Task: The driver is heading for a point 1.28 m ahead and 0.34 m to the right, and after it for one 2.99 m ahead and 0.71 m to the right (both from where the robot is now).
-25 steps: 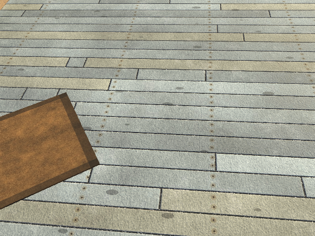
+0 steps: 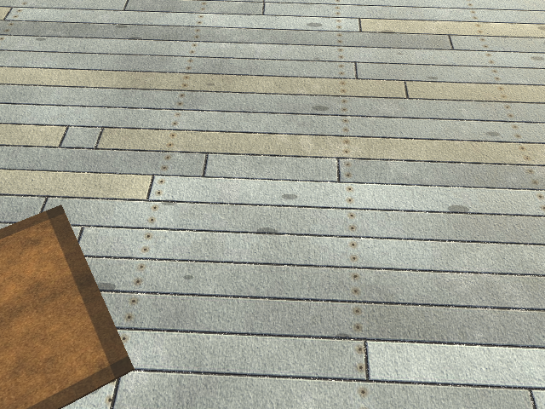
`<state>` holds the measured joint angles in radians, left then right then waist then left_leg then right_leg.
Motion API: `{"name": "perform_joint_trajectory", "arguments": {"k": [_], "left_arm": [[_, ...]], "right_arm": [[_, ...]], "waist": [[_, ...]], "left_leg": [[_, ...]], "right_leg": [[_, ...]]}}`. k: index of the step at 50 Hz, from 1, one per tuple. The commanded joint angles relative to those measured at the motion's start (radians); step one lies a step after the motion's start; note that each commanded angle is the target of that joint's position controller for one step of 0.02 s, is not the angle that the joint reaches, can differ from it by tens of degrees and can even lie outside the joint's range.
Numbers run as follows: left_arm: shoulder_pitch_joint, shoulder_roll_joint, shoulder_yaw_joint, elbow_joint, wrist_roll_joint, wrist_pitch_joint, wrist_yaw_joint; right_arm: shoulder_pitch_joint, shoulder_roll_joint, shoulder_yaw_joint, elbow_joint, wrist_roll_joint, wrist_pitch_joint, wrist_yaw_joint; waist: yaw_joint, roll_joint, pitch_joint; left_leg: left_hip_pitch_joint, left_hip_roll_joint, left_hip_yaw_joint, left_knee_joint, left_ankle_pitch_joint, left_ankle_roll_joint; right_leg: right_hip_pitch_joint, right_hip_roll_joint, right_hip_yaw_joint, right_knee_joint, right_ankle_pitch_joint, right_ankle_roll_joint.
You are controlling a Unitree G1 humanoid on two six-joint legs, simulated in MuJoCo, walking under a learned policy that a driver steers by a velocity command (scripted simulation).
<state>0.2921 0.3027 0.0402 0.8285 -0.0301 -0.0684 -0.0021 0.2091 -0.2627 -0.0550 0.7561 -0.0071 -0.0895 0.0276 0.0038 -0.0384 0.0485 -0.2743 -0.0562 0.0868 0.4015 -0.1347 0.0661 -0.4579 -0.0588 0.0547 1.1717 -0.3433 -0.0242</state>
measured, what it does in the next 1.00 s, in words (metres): walks ahead, turning right: right foot, then left foot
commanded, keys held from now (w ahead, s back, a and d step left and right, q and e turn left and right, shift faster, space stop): w+e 0.66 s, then w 0.34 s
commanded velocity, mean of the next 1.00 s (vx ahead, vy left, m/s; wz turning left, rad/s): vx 0.50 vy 0.00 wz -0.41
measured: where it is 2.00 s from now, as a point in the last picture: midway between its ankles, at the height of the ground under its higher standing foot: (404, 221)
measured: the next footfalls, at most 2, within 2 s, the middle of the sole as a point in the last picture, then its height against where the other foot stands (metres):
right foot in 0.36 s outside the picture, level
left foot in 0.86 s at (310, 319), level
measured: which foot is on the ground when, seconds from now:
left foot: down 0.00-0.38, up 0.40-0.84, down 0.86-1.00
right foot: up 0.00-0.34, down 0.36-0.88, up 0.90-1.00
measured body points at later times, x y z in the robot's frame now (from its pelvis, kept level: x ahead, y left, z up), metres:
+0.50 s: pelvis +0.28 -0.09 -0.01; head +0.32 -0.11 +0.44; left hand +0.48 +0.15 -0.10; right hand +0.32 -0.39 -0.12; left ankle +0.23 +0.09 -0.64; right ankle +0.32 -0.16 -0.74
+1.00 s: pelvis +0.58 -0.12 +0.00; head +0.60 -0.13 +0.45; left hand +0.78 +0.09 -0.12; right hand +0.58 -0.42 -0.10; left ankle +0.66 -0.05 -0.74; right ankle +0.44 -0.20 -0.65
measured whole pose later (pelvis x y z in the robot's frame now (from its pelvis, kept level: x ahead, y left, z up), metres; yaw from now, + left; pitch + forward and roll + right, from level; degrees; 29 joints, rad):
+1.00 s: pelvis +0.58 -0.12 +0.00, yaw -26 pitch +1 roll +1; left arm 0.32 0.29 0.05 0.74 -0.02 -0.05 0.01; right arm 0.21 -0.27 -0.05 0.77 0.00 -0.10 0.03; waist 0.00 -0.03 0.01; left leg -0.31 -0.05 0.01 0.46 -0.19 0.04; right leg -0.41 0.02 0.07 1.15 -0.39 -0.03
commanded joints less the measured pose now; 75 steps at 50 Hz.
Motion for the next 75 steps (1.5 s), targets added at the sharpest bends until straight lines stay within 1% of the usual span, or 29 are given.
{"name": "perform_joint_trajectory", "arguments": {"k": [1, 8, 13, 16, 18, 19, 20, 21, 22, 23, 24, 28, 34, 39, 42, 43, 44, 45, 46, 48, 52, 64, 66, 68, 69, 70, 71, 73, 75], "left_arm": [[0.064, 0.062, 0.024, -0.042, -0.001, 0.022, 0.008], [-0.153, 0.022, 0.009, -0.122, 0.012, 0.011, -0.017], [-0.275, 0.034, 0.011, -0.202, 0.010, 0.014, -0.046], [-0.209, 0.078, 0.036, -0.221, 0.012, 0.023, -0.057], [0.076, 0.171, 0.093, -0.156, 0.007, 0.031, -0.042], [0.171, 0.295, 0.127, -0.142, 0.007, 0.038, -0.021], [0.148, 0.292, 0.115, -0.174, 0.002, 0.025, -0.027], [0.138, 0.205, 0.088, -0.177, 0.012, 0.015, -0.031], [0.094, 0.172, 0.079, -0.177, 0.015, 0.007, -0.030], [0.027, 0.143, 0.069, -0.186, 0.014, 0.007, -0.029], [-0.008, 0.123, 0.061, -0.199, 0.021, 0.003, -0.028], [-0.042, 0.144, 0.066, -0.220, 0.024, -0.001, -0.008], [0.043, 0.160, 0.073, -0.181, 0.011, 0.012, 0.018], [0.103, 0.136, 0.066, -0.133, 0.012, 0.017, 0.020], [0.077, 0.127, 0.064, -0.130, 0.016, 0.028, 0.018], [0.069, 0.091, 0.047, -0.143, 0.024, 0.027, 0.016], [0.174, 0.038, 0.028, -0.155, 0.019, 0.018, 0.016], [0.217, 0.042, 0.021, -0.150, 0.004, 0.008, 0.017], [0.127, 0.127, 0.040, -0.153, -0.009, 0.003, 0.015], [-0.034, 0.123, 0.039, -0.191, 0.012, -0.003, 0.011], [-0.002, 0.054, 0.031, -0.186, 0.020, 0.002, 0.004], [-0.327, 0.032, 0.014, -0.282, 0.012, -0.024, -0.034], [-0.273, 0.061, 0.027, -0.272, 0.015, -0.026, -0.037], [-0.021, 0.138, 0.067, -0.205, 0.027, -0.025, -0.023], [0.127, 0.233, 0.089, -0.192, 0.051, -0.020, -0.012], [0.164, 0.207, 0.084, -0.173, 0.033, -0.011, -0.014], [0.127, 0.138, 0.061, -0.174, 0.029, -0.008, -0.013], [0.021, 0.085, 0.040, -0.169, 0.037, -0.014, -0.017], [-0.070, 0.065, 0.040, -0.163, 0.040, -0.031, -0.021]], "right_arm": [[-0.012, -0.086, -0.026, -0.029, -0.003, -0.034, -0.003], [0.021, -0.158, -0.040, 0.024, -0.001, -0.032, -0.024], [0.096, -0.192, -0.053, 0.070, 0.022, 0.008, -0.032], [0.070, -0.229, -0.064, 0.063, 0.028, 0.035, -0.044], [0.050, -0.216, -0.056, 0.048, 0.026, 0.049, -0.055], [0.131, -0.120, -0.022, 0.003, -0.005, 0.032, -0.050], [0.135, -0.074, 0.004, -0.018, -0.007, -0.007, -0.032], [0.018, -0.168, -0.020, -0.036, 0.036, -0.035, -0.016], [-0.036, -0.169, -0.018, -0.057, 0.051, -0.051, -0.012], [-0.052, -0.157, -0.017, -0.051, 0.028, -0.054, -0.020], [-0.047, -0.168, -0.025, -0.046, 0.005, -0.050, -0.027], [-0.009, -0.128, -0.020, -0.047, -0.005, -0.007, -0.029], [-0.224, -0.087, 0.000, -0.102, 0.003, -0.016, -0.017], [-0.261, -0.127, -0.011, -0.119, 0.010, -0.038, 0.006], [-0.118, -0.166, -0.034, -0.084, 0.004, -0.048, 0.000], [0.011, -0.204, -0.049, -0.065, -0.008, -0.052, -0.005], [0.152, -0.291, -0.073, -0.044, -0.020, -0.047, -0.009], [0.218, -0.258, -0.071, 0.001, 0.011, -0.036, 0.004], [0.173, -0.185, -0.048, -0.009, 0.030, -0.032, 0.004], [0.068, -0.131, -0.026, -0.025, 0.009, -0.016, -0.002], [0.040, -0.129, -0.018, -0.009, 0.004, -0.022, -0.005], [0.193, -0.197, -0.030, 0.088, 0.034, 0.019, -0.024], [0.180, -0.216, -0.036, 0.092, 0.033, 0.029, -0.029], [0.163, -0.190, -0.023, 0.081, 0.027, 0.034, -0.032], [0.219, -0.100, 0.008, 0.046, 0.009, 0.020, -0.028], [0.271, -0.064, 0.024, 0.060, 0.020, 0.004, -0.024], [0.198, -0.174, -0.009, 0.051, 0.047, -0.005, -0.020], [0.058, -0.166, -0.014, 0.025, 0.034, -0.003, -0.020], [0.118, -0.138, -0.017, 0.036, 0.037, 0.024, -0.025]], "waist": [[0.020, 0.089, -0.050], [-0.046, 0.072, 0.017], [-0.082, 0.065, 0.045], [-0.018, 0.112, -0.028], [0.136, 0.083, -0.181], [0.113, -0.135, -0.298], [0.075, -0.193, -0.441], [0.126, -0.089, -0.370], [0.106, -0.045, -0.242], [0.061, 0.051, -0.151], [0.029, 0.020, -0.107], [-0.025, -0.008, -0.090], [0.058, -0.036, -0.048], [0.073, -0.063, -0.030], [-0.008, -0.084, -0.076], [-0.069, -0.046, -0.195], [-0.071, 0.158, -0.360], [-0.074, 0.347, -0.390], [-0.094, 0.215, -0.241], [-0.070, 0.085, -0.056], [-0.003, 0.159, -0.055], [-0.088, 0.113, 0.009], [-0.041, 0.126, -0.024], [0.089, 0.097, -0.193], [0.112, -0.073, -0.365], [0.105, -0.244, -0.477], [0.120, -0.132, -0.338], [0.081, -0.020, -0.107], [0.002, -0.083, -0.082]], "left_leg": [[0.096, 0.286, -0.231, -0.272, 0.100, 0.165], [0.121, 0.253, 0.007, -0.308, 0.205, 0.115], [0.345, 0.325, 0.044, -0.232, 0.286, 0.088], [0.408, 0.333, 0.084, -0.039, 0.705, 0.052], [0.254, 0.269, 0.129, 0.360, 0.746, -0.005], [-0.151, 0.162, 0.129, 0.743, 0.208, -0.068], [-0.411, -0.012, -0.089, 0.967, -0.462, -0.092], [-0.522, 0.053, -0.196, 1.007, -0.408, -0.064], [-0.545, 0.096, -0.180, 0.948, -0.320, -0.042], [-0.499, 0.137, -0.169, 0.851, -0.251, -0.040], [-0.415, 0.162, -0.168, 0.779, -0.216, -0.046], [-0.332, 0.163, -0.150, 0.637, -0.121, -0.114], [-0.257, 0.086, -0.132, 0.201, 0.226, -0.141], [-0.244, 0.083, -0.152, 0.093, 0.184, -0.085], [-0.062, 0.056, -0.106, 0.033, 0.098, -0.019], [0.159, 0.140, -0.178, 0.068, 0.120, 0.037], [0.538, 0.344, -0.518, 0.072, 0.038, 0.182], [0.643, 0.450, -0.853, -0.076, -0.219, 0.262], [0.544, 0.429, -0.803, -0.113, -0.380, 0.219], [0.293, 0.343, -0.559, -0.158, -0.242, 0.166], [0.140, 0.274, -0.386, -0.224, 0.043, 0.166], [0.275, 0.292, -0.221, -0.195, 0.236, 0.108], [0.313, 0.298, -0.211, -0.112, 0.409, 0.087], [0.183, 0.218, -0.150, 0.201, 0.532, 0.037], [-0.170, 0.106, -0.095, 0.578, 0.185, -0.027], [-0.378, 0.012, -0.163, 0.809, -0.431, -0.049], [-0.471, 0.069, -0.226, 0.895, -0.411, -0.039], [-0.432, 0.146, -0.189, 0.805, -0.273, -0.029], [-0.342, 0.191, -0.190, 0.757, -0.176, -0.054]], "right_leg": [[-0.120, -0.080, 0.058, -0.016, 0.072, 0.017], [-0.149, -0.059, -0.015, -0.430, 0.442, 0.028], [-0.235, -0.038, -0.055, -0.553, 0.356, -0.018], [-0.102, 0.043, -0.134, -0.556, 0.191, -0.072], [0.306, 0.116, -0.135, -0.623, 0.224, -0.140], [0.701, -0.124, 0.281, -0.630, 0.187, -0.281], [0.878, -0.283, 0.786, -0.825, 0.019, -0.422], [0.844, -0.262, 0.698, -0.876, -0.011, -0.357], [0.712, -0.227, 0.556, -0.877, 0.046, -0.314], [0.556, -0.180, 0.438, -0.887, 0.153, -0.274], [0.432, -0.148, 0.350, -0.883, 0.374, -0.260], [0.260, -0.107, 0.270, -0.953, 0.456, -0.287], [0.218, -0.030, 0.192, -0.936, 0.307, -0.195], [0.362, -0.107, 0.282, -0.851, 0.292, -0.177], [0.400, -0.084, 0.278, -0.707, 0.522, -0.139], [0.332, -0.030, 0.228, -0.510, 0.526, -0.107], [0.028, 0.102, 0.123, -0.161, 0.262, -0.031], [-0.207, 0.160, 0.107, 0.057, -0.227, 0.004], [-0.311, 0.101, 0.147, 0.134, -0.188, -0.004], [-0.310, 0.021, 0.071, 0.066, -0.048, -0.008], [-0.186, -0.042, 0.026, -0.103, 0.047, 0.010], [-0.126, 0.011, -0.036, -0.647, 0.339, -0.001], [-0.028, 0.037, -0.056, -0.679, 0.275, -0.032], [0.381, 0.023, -0.047, -0.694, 0.313, -0.096], [0.789, -0.238, 0.291, -0.664, 0.289, -0.214], [0.898, -0.369, 0.624, -0.798, 0.128, -0.298], [0.789, -0.335, 0.550, -0.837, 0.026, -0.253], [0.490, -0.228, 0.256, -0.889, 0.223, -0.165], [0.343, -0.208, 0.196, -0.986, 0.187, -0.190]]}}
